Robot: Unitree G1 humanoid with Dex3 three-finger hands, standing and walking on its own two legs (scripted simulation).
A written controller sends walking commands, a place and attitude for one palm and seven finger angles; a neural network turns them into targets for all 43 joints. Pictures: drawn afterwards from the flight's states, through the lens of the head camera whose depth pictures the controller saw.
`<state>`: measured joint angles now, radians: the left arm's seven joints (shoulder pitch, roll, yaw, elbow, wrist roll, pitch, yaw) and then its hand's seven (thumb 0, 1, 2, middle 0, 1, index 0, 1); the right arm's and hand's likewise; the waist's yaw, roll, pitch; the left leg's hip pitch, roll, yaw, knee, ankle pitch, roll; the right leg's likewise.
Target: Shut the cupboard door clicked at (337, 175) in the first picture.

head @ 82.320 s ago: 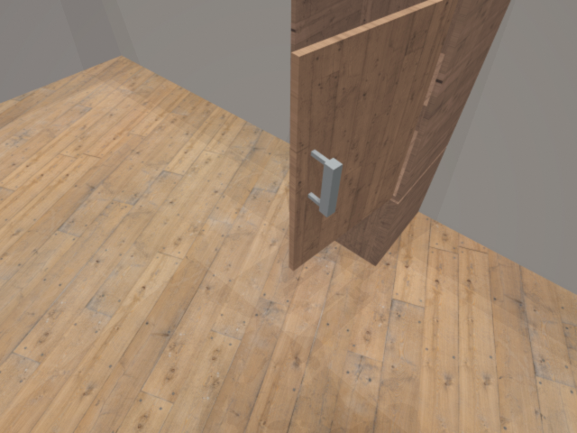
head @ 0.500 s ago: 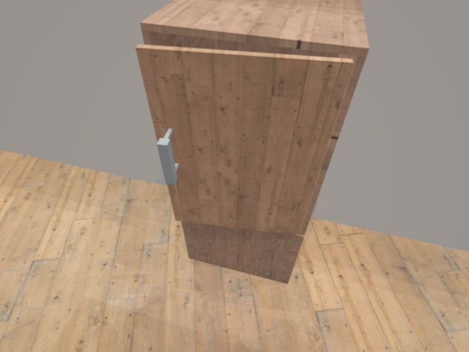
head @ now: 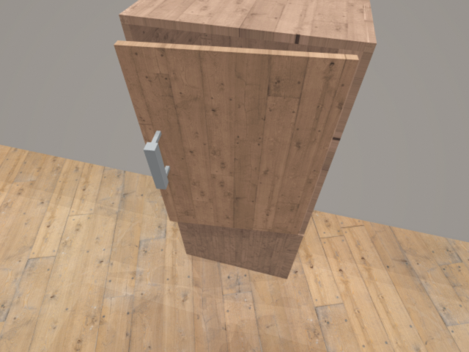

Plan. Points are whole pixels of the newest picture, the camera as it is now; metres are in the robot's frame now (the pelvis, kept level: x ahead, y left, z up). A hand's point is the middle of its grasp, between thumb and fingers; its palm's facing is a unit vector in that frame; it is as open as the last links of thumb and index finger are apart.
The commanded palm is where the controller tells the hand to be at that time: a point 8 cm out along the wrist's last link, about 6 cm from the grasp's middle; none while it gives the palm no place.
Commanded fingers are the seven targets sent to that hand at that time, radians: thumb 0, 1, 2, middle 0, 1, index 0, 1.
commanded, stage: look again from close up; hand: left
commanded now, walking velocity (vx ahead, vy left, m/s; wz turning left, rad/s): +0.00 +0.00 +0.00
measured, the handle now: (159, 160) +0.53 +0.21 -0.02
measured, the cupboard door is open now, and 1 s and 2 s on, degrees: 8 8 8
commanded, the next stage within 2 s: come to a stop and stand still in 0.12 s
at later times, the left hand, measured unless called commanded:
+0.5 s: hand out of the picture +0.05 +0.17 -0.17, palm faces +0.01 -0.98 -0.21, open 7.3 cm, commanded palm none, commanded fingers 0.00 0.90 0.90 -0.20 -0.30 -0.20 -0.30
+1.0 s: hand out of the picture +0.06 +0.19 -0.17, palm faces -0.02 -0.97 -0.24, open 7.4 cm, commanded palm none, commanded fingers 0.00 0.90 0.90 -0.20 -0.30 -0.20 -0.30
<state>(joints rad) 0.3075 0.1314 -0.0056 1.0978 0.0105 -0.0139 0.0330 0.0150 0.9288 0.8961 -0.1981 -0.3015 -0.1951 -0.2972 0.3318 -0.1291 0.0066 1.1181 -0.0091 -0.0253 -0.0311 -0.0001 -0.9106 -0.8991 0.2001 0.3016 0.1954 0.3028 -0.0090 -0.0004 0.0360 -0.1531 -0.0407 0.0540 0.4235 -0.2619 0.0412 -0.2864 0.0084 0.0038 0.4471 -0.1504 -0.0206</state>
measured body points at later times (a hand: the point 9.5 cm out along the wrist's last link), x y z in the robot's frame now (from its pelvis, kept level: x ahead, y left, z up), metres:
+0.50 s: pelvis +0.02 +0.00 +0.00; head +0.04 -0.01 +0.45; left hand +0.05 +0.22 -0.15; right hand +0.03 -0.23 -0.16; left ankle -0.02 +0.09 -0.74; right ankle +0.06 -0.10 -0.74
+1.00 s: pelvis +0.03 +0.00 +0.00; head +0.04 -0.02 +0.45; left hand +0.06 +0.24 -0.15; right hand +0.04 -0.22 -0.17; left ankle -0.02 +0.09 -0.74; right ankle +0.06 -0.10 -0.74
